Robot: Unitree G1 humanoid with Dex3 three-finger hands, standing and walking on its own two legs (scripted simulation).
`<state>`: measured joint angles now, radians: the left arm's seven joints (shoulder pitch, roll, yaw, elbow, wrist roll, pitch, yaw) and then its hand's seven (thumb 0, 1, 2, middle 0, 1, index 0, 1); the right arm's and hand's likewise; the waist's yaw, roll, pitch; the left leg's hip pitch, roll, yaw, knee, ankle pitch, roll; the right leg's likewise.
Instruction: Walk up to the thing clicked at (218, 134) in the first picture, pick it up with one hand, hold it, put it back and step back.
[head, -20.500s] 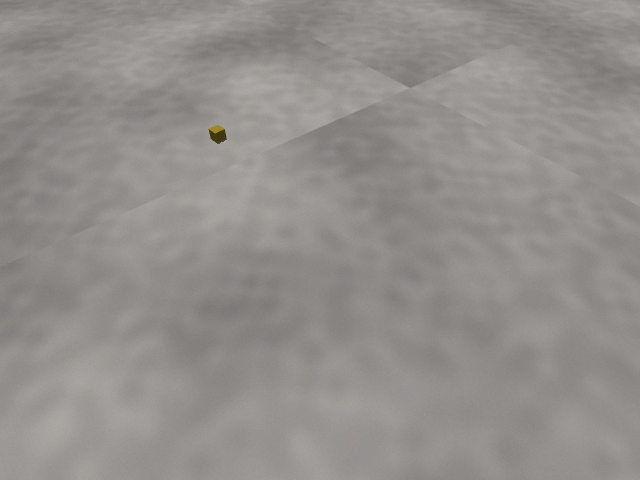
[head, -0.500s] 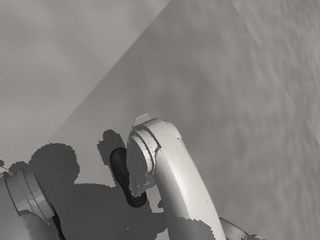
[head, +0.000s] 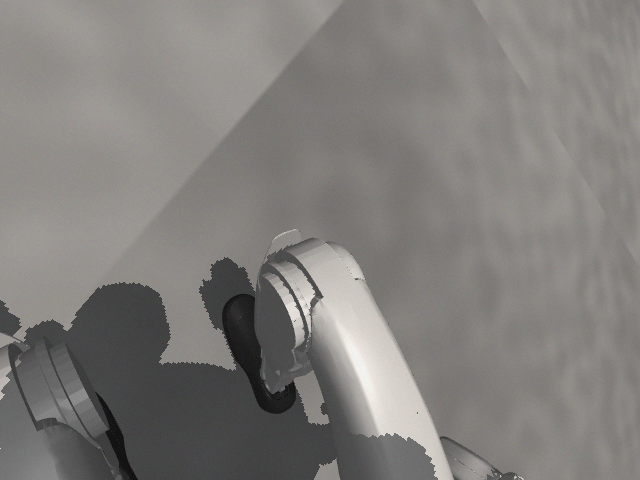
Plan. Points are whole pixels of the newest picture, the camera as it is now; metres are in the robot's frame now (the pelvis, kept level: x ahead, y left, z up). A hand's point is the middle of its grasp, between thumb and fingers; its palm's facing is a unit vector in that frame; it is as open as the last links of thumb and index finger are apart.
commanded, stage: close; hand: left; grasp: from above
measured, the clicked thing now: out of the picture +0.42 +0.38 -0.29
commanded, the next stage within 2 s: settle in 0.94 s
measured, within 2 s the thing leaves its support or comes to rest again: leaves its support in 1.38 s
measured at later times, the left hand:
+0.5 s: hand out of the picture +0.41 +0.37 -0.26, palm faces -0.23 -0.37 -0.90, open 9.5 cm
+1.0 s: hand out of the picture +0.41 +0.38 -0.26, palm faces -0.24 -0.37 -0.90, open 8.9 cm
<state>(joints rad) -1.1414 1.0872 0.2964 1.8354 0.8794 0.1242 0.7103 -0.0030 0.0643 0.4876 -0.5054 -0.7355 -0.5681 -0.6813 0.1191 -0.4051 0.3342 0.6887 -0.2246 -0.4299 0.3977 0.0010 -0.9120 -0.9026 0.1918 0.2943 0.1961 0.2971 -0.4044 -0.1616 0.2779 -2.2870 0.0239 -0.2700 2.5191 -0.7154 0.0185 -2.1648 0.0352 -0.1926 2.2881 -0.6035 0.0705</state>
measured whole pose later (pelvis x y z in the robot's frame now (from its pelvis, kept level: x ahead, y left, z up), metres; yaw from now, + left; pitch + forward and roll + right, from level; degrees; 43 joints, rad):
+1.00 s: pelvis +0.00 +0.00 +0.00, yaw +0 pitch +26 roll -17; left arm -1.18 1.11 0.30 1.86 0.89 0.12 0.70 0.02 0.21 0.35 -0.88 -0.58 -0.73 -0.53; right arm 0.13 -0.40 0.33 0.70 -0.23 -0.42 0.38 0.00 -0.90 -0.90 0.19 0.29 0.20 0.30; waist -0.41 -0.16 0.27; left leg -2.28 0.02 -0.26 2.50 -0.71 0.03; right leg -2.15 0.03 -0.19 2.27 -0.61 0.07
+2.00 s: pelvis +0.01 -0.01 +0.02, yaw +6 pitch +35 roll -9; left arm -1.07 0.76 0.28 1.54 0.86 0.24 0.52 0.04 0.23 0.25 -1.02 -0.53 -0.79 -0.45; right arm 0.19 -0.35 0.13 0.79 -0.15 -0.32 0.30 0.00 -0.91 -0.90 0.19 0.29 0.20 0.30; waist -0.28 0.01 0.01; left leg -2.31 0.02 -0.14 2.39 -0.70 0.00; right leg -2.26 0.00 -0.09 2.28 -0.63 0.03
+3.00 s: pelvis +0.05 -0.02 +0.27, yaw +13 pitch +28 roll -2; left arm -0.54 0.38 -0.05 0.91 0.71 0.54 0.28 0.04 0.25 0.24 -1.09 -0.37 -0.85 -0.32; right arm 0.15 -0.25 0.00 0.80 0.04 -0.14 -0.02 0.01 -0.92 -0.90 0.20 0.29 0.20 0.30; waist -0.09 0.06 -0.23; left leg -1.43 0.04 -0.05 1.54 -0.60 -0.02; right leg -1.41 -0.01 -0.04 1.50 -0.57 0.00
